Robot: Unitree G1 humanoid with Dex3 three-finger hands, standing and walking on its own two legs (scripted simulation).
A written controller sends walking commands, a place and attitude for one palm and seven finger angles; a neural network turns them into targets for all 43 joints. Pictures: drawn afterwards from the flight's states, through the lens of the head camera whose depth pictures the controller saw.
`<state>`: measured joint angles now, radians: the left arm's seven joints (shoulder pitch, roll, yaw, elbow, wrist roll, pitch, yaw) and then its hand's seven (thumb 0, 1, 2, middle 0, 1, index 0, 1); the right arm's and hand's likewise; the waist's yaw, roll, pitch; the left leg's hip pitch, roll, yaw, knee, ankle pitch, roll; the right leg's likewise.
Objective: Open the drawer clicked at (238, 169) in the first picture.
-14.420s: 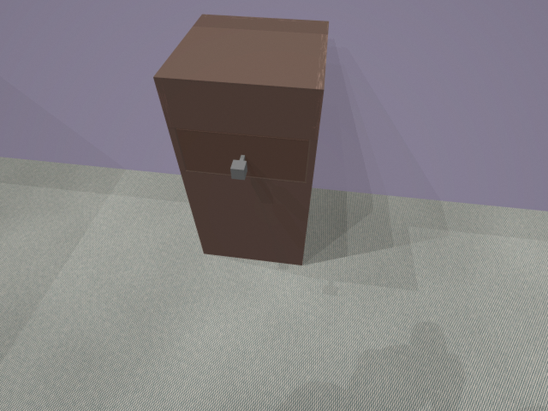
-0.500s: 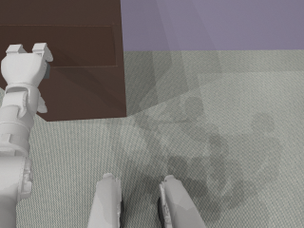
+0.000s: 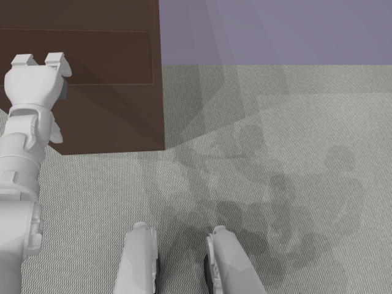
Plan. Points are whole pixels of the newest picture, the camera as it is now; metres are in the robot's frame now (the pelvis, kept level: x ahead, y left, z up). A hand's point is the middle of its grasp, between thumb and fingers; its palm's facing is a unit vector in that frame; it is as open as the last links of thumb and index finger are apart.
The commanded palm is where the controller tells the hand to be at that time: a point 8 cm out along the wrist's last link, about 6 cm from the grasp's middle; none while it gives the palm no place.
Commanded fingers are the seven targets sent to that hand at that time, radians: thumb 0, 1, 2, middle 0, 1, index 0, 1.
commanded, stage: close the thumb around the handle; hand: left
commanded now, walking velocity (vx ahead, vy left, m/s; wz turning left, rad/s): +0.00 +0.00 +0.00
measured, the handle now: (53, 77) +0.54 +0.28 -0.01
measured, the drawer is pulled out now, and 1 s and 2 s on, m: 0.00 0.00 0.09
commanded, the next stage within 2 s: pull the drawer open in 0.72 s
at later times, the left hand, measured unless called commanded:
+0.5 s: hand (52, 101) +0.49 +0.28 -0.02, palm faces -0.06 -0.02 -1.00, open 8.0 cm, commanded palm +0.49 +0.25 +0.02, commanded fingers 0.00 0.90 0.90 -0.40 -1.35 -0.40 -1.35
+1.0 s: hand (53, 103) +0.49 +0.28 -0.03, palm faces -0.05 -0.02 -1.00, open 7.7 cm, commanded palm +0.47 +0.25 +0.02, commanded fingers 0.00 0.90 0.90 -0.40 -1.35 -0.40 -1.35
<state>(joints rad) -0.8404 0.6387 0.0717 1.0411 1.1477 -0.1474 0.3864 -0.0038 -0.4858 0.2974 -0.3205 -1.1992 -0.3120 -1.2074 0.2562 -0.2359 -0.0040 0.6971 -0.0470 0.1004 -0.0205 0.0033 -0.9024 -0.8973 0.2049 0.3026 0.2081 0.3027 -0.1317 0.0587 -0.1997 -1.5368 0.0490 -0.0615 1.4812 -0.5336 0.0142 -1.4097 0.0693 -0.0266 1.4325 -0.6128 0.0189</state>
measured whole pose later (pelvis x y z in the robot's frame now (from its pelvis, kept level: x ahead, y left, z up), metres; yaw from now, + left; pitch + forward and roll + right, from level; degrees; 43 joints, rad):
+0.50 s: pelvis +0.00 +0.00 +0.01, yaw +0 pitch +33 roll -6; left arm -0.81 0.61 0.07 1.04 1.15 -0.14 0.40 0.00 0.37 0.67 -0.38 -1.29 -0.35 -1.29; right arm 0.27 -0.23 -0.01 0.71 -0.05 0.11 -0.01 0.00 -0.90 -0.90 0.20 0.30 0.21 0.30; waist -0.13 0.06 -0.20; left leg -1.50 0.05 -0.06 1.46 -0.53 0.01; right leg -1.38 0.07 -0.02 1.41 -0.61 0.02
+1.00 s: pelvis +0.00 +0.00 +0.00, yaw +0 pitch +33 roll -6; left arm -0.80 0.62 0.08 1.02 1.14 -0.14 0.40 0.00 0.48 0.71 -0.36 -1.35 -0.25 -1.35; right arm 0.24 -0.24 0.00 0.69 -0.04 0.11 -0.02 0.00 -0.90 -0.90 0.20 0.30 0.21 0.30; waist -0.14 0.06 -0.19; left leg -1.52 0.05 -0.06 1.47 -0.53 0.01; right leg -1.40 0.07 -0.02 1.42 -0.60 0.01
